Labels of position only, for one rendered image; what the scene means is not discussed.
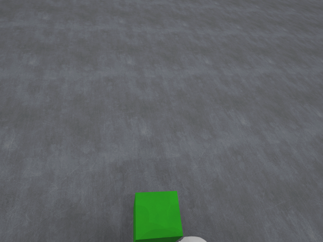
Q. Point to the carton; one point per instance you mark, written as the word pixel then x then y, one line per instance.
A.
pixel 156 217

